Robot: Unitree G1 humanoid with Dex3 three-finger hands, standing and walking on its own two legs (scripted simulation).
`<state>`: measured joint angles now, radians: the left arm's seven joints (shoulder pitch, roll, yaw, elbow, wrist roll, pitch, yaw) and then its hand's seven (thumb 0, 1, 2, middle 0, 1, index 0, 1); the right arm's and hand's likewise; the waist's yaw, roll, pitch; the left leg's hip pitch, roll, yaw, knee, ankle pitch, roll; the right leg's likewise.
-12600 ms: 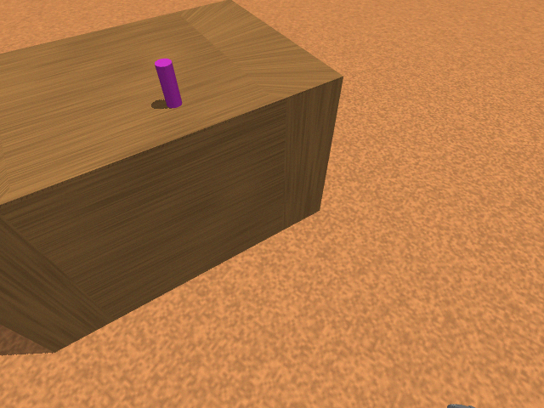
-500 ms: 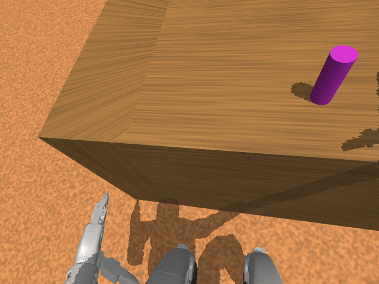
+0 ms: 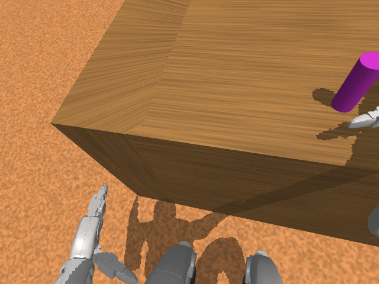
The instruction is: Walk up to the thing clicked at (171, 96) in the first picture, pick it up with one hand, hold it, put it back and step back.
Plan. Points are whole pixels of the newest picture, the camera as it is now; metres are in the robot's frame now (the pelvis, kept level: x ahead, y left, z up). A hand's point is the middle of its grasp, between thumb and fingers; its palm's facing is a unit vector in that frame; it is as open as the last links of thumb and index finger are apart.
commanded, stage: close in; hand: right
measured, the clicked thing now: (356, 85) +0.52 -0.24 +0.07
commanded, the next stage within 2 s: rest palm in 0.06 s
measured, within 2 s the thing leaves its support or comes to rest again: leaves its support in 1.34 s
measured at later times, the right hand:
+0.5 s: hand (350, 90) +0.50 -0.22 +0.07, palm faces +0.18 +0.98 +0.02, open 17.0 cm
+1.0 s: hand (348, 84) +0.52 -0.22 +0.07, palm faces +0.18 +0.98 +0.02, open 9.8 cm
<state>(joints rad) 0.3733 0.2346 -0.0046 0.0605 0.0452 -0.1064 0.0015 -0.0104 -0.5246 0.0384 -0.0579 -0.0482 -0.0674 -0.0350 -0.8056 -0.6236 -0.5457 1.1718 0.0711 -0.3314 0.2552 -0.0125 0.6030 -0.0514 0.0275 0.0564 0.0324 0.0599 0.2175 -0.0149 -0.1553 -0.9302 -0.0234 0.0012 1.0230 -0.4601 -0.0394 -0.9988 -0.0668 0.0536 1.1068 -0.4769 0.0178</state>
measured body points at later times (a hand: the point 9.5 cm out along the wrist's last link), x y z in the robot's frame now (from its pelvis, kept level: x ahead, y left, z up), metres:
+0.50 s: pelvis +0.00 +0.01 +0.00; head +0.11 -0.02 +0.43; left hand +0.15 +0.26 -0.01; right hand +0.49 -0.28 +0.07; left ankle +0.01 +0.15 -0.66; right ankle +0.02 -0.12 -0.66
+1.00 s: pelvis +0.00 +0.00 +0.00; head +0.12 -0.03 +0.43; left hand +0.15 +0.26 +0.00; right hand +0.50 -0.27 +0.07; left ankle +0.01 +0.15 -0.66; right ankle +0.02 -0.13 -0.66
